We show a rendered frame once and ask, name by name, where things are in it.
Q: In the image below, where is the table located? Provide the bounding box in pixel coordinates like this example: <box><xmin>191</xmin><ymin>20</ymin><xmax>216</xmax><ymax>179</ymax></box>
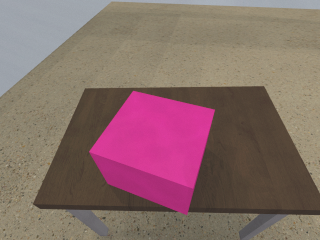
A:
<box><xmin>33</xmin><ymin>86</ymin><xmax>320</xmax><ymax>240</ymax></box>

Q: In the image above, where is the carton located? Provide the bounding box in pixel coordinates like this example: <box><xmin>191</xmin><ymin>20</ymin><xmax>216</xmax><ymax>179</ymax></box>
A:
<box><xmin>89</xmin><ymin>91</ymin><xmax>215</xmax><ymax>215</ymax></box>

